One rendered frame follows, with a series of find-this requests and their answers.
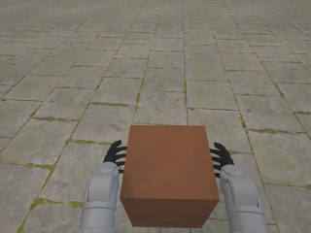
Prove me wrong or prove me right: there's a robot left hand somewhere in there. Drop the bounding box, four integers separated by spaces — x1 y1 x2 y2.
103 140 127 174

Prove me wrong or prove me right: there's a carton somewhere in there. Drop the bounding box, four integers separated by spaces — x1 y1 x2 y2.
120 125 220 228

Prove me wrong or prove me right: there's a robot right forearm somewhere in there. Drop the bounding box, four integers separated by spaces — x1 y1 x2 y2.
220 164 268 233

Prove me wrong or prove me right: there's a robot right hand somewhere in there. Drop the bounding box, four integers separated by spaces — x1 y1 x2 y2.
210 142 234 178

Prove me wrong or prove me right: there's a robot left forearm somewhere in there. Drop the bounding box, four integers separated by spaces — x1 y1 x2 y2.
75 161 120 233

